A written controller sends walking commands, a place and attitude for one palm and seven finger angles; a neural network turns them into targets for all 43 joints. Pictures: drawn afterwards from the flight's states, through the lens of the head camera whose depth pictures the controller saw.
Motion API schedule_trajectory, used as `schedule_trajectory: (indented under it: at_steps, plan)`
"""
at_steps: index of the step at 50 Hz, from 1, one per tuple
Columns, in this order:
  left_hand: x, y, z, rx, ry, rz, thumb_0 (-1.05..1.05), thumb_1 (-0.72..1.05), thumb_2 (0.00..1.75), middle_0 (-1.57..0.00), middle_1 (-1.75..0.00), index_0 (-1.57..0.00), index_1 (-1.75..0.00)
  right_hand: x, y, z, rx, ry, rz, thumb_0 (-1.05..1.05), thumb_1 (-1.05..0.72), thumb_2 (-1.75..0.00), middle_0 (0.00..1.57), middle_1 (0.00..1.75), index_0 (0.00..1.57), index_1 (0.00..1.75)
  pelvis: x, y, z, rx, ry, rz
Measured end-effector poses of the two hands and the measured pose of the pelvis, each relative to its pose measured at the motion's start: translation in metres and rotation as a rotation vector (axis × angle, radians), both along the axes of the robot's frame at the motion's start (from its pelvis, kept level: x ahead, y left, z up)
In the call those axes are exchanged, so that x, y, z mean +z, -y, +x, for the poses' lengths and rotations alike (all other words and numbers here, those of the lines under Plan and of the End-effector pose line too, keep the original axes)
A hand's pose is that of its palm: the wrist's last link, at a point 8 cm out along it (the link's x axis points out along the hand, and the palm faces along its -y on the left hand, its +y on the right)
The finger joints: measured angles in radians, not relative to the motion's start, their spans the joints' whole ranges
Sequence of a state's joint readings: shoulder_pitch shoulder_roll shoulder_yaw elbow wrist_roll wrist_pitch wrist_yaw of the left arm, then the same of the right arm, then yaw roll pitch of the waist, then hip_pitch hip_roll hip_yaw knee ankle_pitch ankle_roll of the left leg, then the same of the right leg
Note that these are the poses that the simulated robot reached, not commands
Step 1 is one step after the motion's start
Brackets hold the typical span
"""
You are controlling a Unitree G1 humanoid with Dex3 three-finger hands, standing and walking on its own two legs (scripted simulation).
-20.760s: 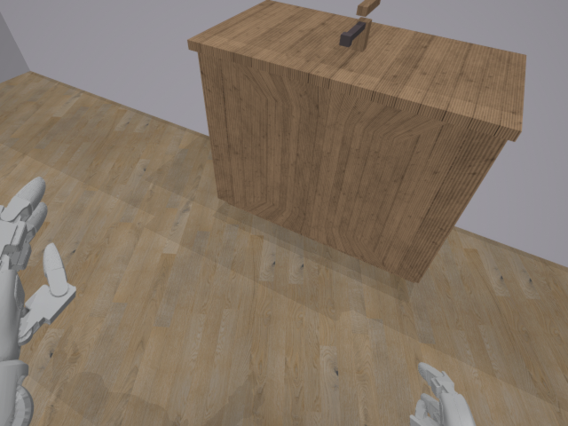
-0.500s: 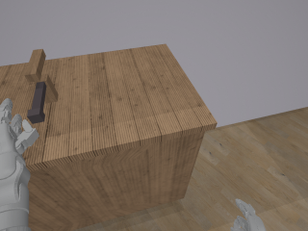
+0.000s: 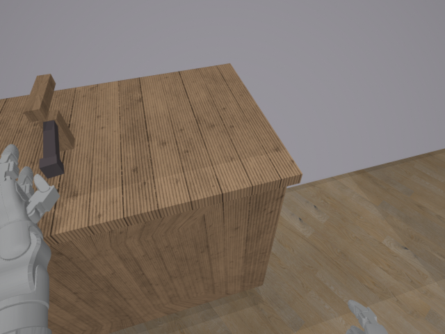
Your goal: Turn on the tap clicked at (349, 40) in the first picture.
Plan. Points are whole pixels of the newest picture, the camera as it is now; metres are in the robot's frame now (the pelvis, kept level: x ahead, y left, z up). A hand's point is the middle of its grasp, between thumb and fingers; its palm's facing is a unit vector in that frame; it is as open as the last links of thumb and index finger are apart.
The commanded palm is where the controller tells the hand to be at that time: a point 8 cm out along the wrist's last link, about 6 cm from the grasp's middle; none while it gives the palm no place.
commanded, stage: push the lever round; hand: left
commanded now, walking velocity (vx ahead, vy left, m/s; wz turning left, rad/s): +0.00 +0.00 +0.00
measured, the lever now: (52, 166) +0.35 +0.34 +0.13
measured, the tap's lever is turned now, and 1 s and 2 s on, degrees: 9 34 58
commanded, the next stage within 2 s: none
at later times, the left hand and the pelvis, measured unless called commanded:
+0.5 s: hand (85, 179) +0.34 +0.27 +0.12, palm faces +0.65 -0.76 -0.06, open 7.7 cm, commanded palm +0.29 +0.30 +0.12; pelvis +0.00 +0.00 +0.00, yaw +0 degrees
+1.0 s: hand (109, 171) +0.36 +0.24 +0.12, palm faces +0.72 -0.69 -0.05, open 7.8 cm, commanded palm +0.31 +0.26 +0.12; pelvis +0.00 +0.00 +0.00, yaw +0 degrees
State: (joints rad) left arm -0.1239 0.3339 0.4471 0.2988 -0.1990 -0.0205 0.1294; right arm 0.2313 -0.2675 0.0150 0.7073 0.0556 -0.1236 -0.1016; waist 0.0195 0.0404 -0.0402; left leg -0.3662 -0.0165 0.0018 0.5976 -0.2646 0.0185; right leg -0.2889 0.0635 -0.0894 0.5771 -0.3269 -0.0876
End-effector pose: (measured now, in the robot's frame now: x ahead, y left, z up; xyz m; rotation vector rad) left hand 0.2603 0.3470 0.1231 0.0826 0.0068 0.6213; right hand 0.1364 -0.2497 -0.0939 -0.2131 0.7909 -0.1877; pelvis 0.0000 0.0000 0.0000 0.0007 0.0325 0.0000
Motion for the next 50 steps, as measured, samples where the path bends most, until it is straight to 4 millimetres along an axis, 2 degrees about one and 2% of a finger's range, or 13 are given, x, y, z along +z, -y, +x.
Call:
schedule_trajectory:
  at_steps: [18, 37, 50]
  plan:
    - [-0.001, 0.036, 0.018, 0.062, 0.007, -0.012, 0.02, 0.92, 0.92, -0.15, -0.15, -0.15, -0.15, 0.002, -0.009, 0.020, 0.036, 0.023, 0.023, 0.01, -0.90, -0.90, 0.20, 0.30, 0.21, 0.30, 0.000, 0.003, 0.001, 0.004, -0.001, 0.004]
    - [-0.003, 0.062, 0.032, 0.146, -0.003, -0.025, 0.02, 0.92, 0.91, -0.15, -0.15, -0.15, -0.15, 0.000, -0.006, 0.020, 0.027, -0.029, 0.018, 0.01, -0.90, -0.90, 0.20, 0.30, 0.21, 0.30, 0.000, 0.002, 0.006, 0.004, 0.001, 0.006]
    - [-0.001, 0.088, 0.044, 0.183, -0.018, -0.048, 0.02, 0.92, 0.91, -0.15, -0.15, -0.15, -0.15, 0.000, -0.013, 0.023, 0.038, -0.040, 0.036, 0.01, -0.90, -0.90, 0.20, 0.30, 0.21, 0.30, 0.001, 0.002, 0.004, 0.007, 0.006, 0.007]
